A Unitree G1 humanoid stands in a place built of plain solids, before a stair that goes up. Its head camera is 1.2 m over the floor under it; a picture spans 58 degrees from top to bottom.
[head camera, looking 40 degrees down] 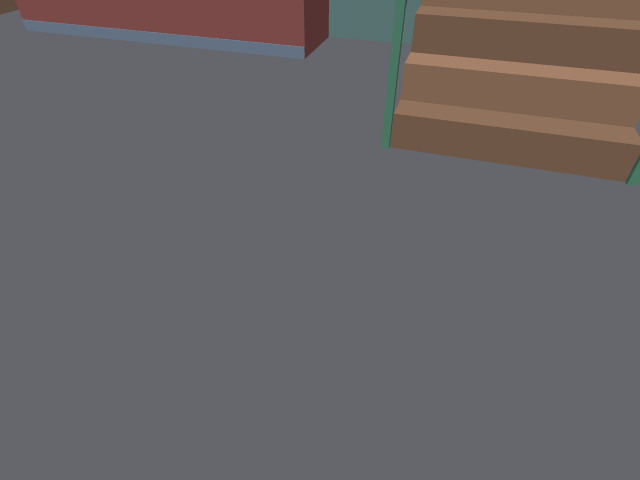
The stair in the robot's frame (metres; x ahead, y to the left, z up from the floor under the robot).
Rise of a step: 0.21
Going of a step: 0.21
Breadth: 1.22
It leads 18 degrees to the right of straight ahead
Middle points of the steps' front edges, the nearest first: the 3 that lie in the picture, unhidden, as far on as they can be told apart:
2.08 -0.98 0.21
2.27 -1.05 0.41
2.47 -1.11 0.62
